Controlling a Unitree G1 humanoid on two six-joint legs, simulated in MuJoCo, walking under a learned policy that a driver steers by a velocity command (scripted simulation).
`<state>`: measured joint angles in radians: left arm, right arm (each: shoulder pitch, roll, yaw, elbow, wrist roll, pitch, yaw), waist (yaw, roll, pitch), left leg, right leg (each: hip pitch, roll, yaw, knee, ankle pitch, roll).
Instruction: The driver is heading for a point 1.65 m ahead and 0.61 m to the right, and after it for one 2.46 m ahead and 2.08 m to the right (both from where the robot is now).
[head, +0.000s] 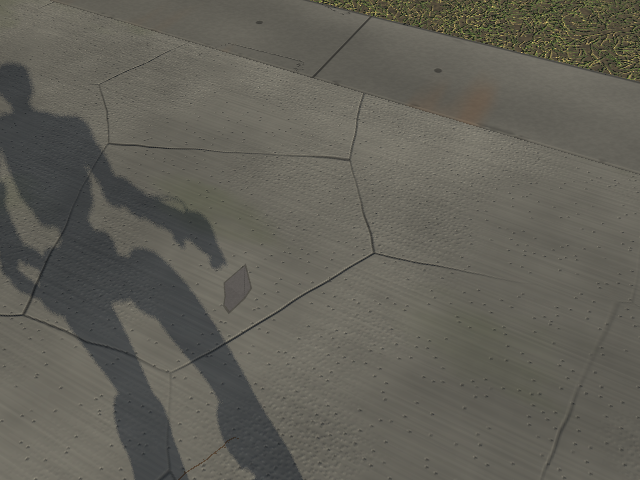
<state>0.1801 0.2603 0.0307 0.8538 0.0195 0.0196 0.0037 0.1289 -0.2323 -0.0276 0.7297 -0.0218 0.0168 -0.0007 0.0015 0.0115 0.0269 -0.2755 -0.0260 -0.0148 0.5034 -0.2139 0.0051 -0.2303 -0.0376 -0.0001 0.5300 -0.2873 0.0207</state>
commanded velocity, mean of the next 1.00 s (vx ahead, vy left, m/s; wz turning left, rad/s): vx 0.00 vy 0.00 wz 0.02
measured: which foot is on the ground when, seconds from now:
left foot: down 0.00-1.00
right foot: down 0.00-1.00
